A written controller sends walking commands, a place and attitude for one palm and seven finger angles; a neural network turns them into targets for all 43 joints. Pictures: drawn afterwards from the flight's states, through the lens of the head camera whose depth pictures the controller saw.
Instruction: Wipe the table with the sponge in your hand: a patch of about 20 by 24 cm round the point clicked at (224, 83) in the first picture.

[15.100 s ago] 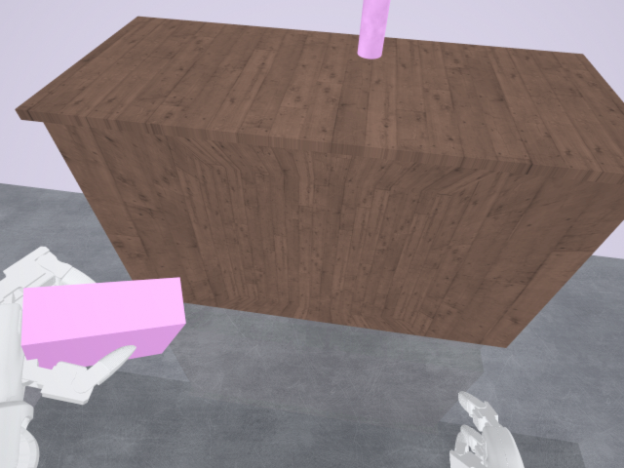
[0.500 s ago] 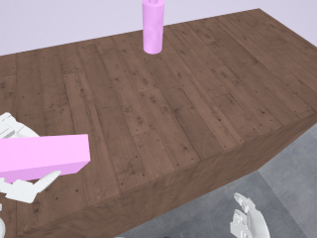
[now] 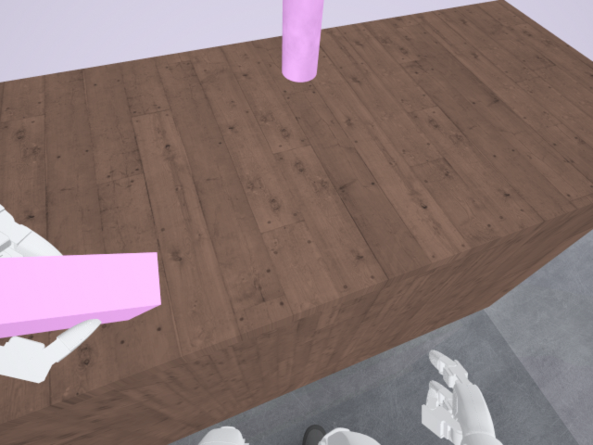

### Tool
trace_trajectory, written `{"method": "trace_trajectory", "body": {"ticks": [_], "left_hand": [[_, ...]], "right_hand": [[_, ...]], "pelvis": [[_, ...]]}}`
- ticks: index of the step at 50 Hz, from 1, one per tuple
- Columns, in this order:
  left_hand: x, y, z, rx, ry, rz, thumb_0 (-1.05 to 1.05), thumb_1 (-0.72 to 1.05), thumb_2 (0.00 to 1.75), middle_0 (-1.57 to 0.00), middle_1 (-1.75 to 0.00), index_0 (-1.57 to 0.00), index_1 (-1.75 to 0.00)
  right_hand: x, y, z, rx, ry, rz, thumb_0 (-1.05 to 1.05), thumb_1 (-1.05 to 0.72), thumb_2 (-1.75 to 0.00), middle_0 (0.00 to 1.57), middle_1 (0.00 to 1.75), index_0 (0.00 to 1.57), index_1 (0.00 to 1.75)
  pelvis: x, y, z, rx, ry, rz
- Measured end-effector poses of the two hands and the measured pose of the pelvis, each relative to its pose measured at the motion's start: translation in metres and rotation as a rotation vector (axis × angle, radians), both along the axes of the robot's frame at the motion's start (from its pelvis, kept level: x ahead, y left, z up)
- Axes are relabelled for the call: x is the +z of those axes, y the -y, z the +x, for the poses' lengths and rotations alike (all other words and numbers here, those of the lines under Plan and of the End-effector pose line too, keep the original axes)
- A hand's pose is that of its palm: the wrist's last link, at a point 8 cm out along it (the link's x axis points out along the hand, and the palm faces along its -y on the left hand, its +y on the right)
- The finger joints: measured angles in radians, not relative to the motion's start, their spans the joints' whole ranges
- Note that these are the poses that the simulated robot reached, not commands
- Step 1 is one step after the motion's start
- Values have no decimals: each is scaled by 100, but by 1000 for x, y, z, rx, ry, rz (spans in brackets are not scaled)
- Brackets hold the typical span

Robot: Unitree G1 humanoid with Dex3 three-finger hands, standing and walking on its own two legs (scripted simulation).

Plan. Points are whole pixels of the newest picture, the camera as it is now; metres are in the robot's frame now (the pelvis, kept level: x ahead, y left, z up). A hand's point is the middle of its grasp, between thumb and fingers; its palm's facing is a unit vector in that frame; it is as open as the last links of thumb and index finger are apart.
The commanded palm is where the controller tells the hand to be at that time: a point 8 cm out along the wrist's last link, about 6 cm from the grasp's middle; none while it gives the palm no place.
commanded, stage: shuffle to correct the standing spot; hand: left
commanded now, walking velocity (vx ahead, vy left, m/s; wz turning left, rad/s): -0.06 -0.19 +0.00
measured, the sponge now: (95, 294) +0.23 +0.21 +0.15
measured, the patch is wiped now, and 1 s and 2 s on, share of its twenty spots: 0.00 0.00 0.00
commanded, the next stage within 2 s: come to a stop and stand still in 1.20 s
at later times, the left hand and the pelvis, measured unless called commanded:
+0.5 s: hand (61, 279) +0.23 +0.23 +0.17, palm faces +0.35 -0.80 -0.50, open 9.3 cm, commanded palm +0.17 +0.26 +0.19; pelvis +0.01 -0.01 +0.00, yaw +0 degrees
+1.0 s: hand (73, 300) +0.21 +0.21 +0.17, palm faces +0.32 -0.80 -0.51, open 9.3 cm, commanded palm +0.14 +0.25 +0.19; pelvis -0.01 -0.03 +0.00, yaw +0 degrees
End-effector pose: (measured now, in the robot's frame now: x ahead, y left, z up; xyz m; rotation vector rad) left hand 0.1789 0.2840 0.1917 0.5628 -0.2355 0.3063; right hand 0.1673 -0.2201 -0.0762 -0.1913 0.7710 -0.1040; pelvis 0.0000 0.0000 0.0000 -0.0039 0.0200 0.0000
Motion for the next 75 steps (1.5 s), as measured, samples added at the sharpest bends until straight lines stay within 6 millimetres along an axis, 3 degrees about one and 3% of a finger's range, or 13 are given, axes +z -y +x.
{"method": "trace_trajectory", "body": {"ticks": [7, 13, 18, 25, 29, 35, 41, 45, 49, 56, 61, 68, 75], "left_hand": [[-6, 2, -10, 78, 26, -65, 0, -44, 106, -82, -141, -81, -142], [-13, 12, 0, 43, 32, -136, 0, -44, 106, -83, -141, -81, -142], [-9, 16, 9, -32, 21, -97, 0, -44, 106, -83, -141, -82, -142], [1, 16, 14, 8, -8, 8, 0, -44, 106, -83, -140, -82, -142], [-2, 19, 16, 57, -13, -35, -1, -44, 106, -83, -140, -82, -142], [-8, 26, 25, 55, -10, -112, -1, -44, 106, -83, -141, -81, -142], [-3, 34, 31, -6, -14, -43, -1, -44, 106, -83, -141, -81, -142], [2, 37, 24, -31, -22, 8, 0, -44, 106, -82, -141, -81, -142], [3, 35, 4, -28, -24, 23, 0, -44, 106, -82, -141, -81, -142], [-3, 16, -39, 46, -14, -54, 0, -43, 106, -82, -141, -81, -143], [-6, 7, -57, 116, 12, -75, 0, -44, 106, -82, -141, -81, -142], [-11, 18, -62, 145, 69, -112, 0, -44, 106, -82, -141, -81, -142], [-14, 44, -51, -7, 15, -125, 0, -44, 106, -83, -141, -81, -142]], "right_hand": [[-6, 3, -13, 20, -12, 19, 1, -90, -89, 20, 30, 20, 30], [-1, 15, -19, 10, -29, -17, 1, -90, -89, 20, 30, 20, 30], [9, 22, -20, -34, -6, -38, 1, -90, -89, 20, 30, 20, 30], [-1, 25, -9, -38, 9, 20, 1, -90, -89, 20, 30, 20, 30], [-9, 28, -2, -22, -24, 38, 1, -90, -89, 20, 30, 20, 30], [-2, 32, 5, -6, -54, -1, 1, -90, -89, 20, 30, 20, 30], [4, 33, 20, 6, -14, -8, 1, -90, -89, 20, 30, 20, 30], [4, 32, 23, 1, 26, 14, 1, -90, -89, 20, 30, 20, 30], [3, 32, 11, -12, 24, 20, 1, -90, -89, 20, 30, 20, 30], [8, 28, -37, -17, -38, -30, 1, -90, -89, 20, 30, 20, 30], [0, 23, -54, 1, -34, -3, 1, -90, -89, 20, 30, 20, 30], [-14, 21, -57, 64, -28, 53, 1, -90, -89, 20, 30, 20, 30], [6, 36, -60, 16, 23, 3, 1, -90, -89, 20, 30, 20, 30]], "pelvis": [[-1, 7, -1, 13, 19, -2], [1, 7, -3, 4, 12, -3], [3, 6, -2, -7, 24, 0], [1, 15, 10, -6, 29, -5], [2, 20, 16, -11, 14, -7], [7, 23, 23, 0, -9, -1], [6, 26, 14, -2, 0, 6], [3, 27, 3, -2, 1, 4], [1, 27, -11, 3, 1, 1], [5, 19, -28, 6, 5, 2], [2, 19, -34, 48, 33, -11], [-4, 34, -49, 48, 52, -51], [3, 33, -56, 6, 43, -17]]}}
